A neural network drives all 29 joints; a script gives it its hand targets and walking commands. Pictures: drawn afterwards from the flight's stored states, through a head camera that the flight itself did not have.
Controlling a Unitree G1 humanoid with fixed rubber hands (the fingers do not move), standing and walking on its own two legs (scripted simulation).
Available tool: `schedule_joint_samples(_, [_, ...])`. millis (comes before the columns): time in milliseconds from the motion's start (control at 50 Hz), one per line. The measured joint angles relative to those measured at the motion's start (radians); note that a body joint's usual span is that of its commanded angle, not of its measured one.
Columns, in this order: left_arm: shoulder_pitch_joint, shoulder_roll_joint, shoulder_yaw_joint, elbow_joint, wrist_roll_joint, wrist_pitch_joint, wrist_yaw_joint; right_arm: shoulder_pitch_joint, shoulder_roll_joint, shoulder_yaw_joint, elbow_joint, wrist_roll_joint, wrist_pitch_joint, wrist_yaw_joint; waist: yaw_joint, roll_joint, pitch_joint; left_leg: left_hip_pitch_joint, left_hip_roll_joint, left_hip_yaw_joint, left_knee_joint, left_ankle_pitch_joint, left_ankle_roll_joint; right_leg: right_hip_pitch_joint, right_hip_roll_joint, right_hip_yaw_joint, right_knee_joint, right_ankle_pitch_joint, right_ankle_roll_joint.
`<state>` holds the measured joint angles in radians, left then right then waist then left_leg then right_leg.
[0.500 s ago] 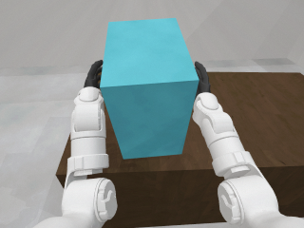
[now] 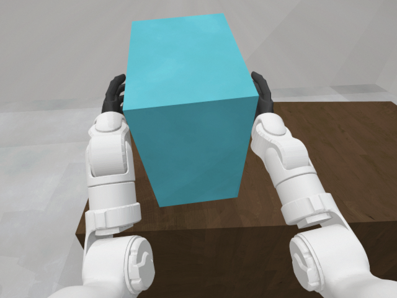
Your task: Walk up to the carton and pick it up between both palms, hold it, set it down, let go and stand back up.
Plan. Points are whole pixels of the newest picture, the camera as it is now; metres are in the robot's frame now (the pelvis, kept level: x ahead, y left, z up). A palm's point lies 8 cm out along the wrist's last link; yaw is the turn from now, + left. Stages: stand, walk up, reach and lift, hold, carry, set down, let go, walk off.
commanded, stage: hold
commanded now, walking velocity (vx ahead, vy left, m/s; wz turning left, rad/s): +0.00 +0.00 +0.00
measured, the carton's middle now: (189, 116) +0.41 +0.01 +0.21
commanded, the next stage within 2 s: none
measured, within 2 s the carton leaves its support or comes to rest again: neither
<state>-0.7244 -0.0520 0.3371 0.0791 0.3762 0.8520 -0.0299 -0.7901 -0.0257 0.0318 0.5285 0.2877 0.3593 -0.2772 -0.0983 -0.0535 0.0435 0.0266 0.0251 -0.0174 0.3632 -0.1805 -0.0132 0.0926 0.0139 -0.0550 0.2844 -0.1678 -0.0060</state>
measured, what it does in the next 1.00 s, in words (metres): stands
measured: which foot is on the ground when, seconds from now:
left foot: down 0.00-1.00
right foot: down 0.00-1.00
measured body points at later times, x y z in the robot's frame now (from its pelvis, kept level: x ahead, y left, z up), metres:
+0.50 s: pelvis +0.00 -0.01 +0.00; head -0.07 +0.01 +0.44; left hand +0.38 +0.15 +0.25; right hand +0.38 -0.13 +0.25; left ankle +0.03 +0.12 -0.75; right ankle +0.01 -0.11 -0.75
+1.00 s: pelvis +0.00 +0.00 +0.00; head -0.07 +0.01 +0.44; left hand +0.37 +0.14 +0.25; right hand +0.37 -0.13 +0.24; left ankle +0.03 +0.12 -0.75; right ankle +0.01 -0.11 -0.75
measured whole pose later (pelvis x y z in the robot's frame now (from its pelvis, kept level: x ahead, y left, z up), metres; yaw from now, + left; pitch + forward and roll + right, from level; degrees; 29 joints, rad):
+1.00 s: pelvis +0.00 +0.00 +0.00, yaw +0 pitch -12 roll -1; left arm -0.74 -0.05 0.36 0.10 0.40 0.89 -0.08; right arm -0.81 -0.02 0.00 0.49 0.28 0.48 -0.30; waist -0.12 -0.02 0.04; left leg 0.02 0.02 -0.02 0.35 -0.17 -0.01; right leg 0.08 0.01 -0.06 0.29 -0.17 -0.01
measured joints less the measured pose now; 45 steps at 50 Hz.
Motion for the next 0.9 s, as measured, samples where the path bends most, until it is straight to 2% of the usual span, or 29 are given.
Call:
schedule_joint_samples(100, [-0.039,0.006,0.034,0.064,0.043,0.031,-0.040,-0.037,0.039,-0.065,0.056,-0.061,0.053,0.015,0.017,-0.012,-0.006,0.028,-0.007,0.000,-0.033,0.019,0.000,0.006,-0.008,0.000,0.016,-0.008,-0.005])
schedule_joint_samples(180, [-0.074,0.023,0.037,0.107,0.042,0.029,-0.048,-0.060,0.059,-0.116,0.072,-0.094,0.063,0.024,0.017,-0.010,-0.010,-0.001,-0.009,-0.008,-0.036,0.034,-0.004,-0.025,-0.009,-0.009,0.024,-0.003,-0.009])
schedule_joint_samples(280, [-0.105,0.043,0.031,0.130,0.013,0.005,-0.043,-0.077,0.056,-0.126,0.055,-0.097,0.057,0.016,0.008,0.005,-0.019,-0.045,-0.004,-0.012,-0.024,0.038,-0.006,-0.062,-0.004,-0.013,0.022,0.009,-0.010])
schedule_joint_samples(400, [-0.126,0.035,0.057,0.165,0.023,-0.001,-0.046,-0.085,0.040,-0.100,0.077,-0.086,0.063,0.004,0.008,0.004,-0.026,-0.041,0.000,-0.003,-0.038,0.041,-0.005,-0.067,-0.001,-0.004,0.019,0.009,-0.012])
schedule_joint_samples(560, [-0.076,0.034,0.041,0.103,0.006,0.012,-0.048,-0.052,0.022,-0.039,0.032,-0.020,0.071,-0.029,0.004,0.001,-0.031,-0.028,0.005,-0.011,-0.013,0.016,-0.010,-0.035,0.005,-0.011,0.011,-0.002,-0.011])
schedule_joint_samples(740, [-0.061,0.033,0.037,0.073,0.019,0.039,-0.058,-0.053,0.036,-0.056,0.020,-0.025,0.097,-0.027,0.002,-0.007,-0.022,-0.005,-0.002,-0.014,-0.016,0.010,-0.009,-0.012,-0.002,-0.014,0.012,-0.011,-0.008])
schedule_joint_samples(900, [-0.035,0.023,0.016,0.025,0.022,0.044,-0.056,-0.037,0.018,-0.038,-0.023,-0.006,0.111,-0.025,-0.011,0.015,-0.007,-0.012,-0.005,-0.012,-0.007,0.007,-0.005,-0.013,-0.004,-0.012,0.006,-0.005,-0.003])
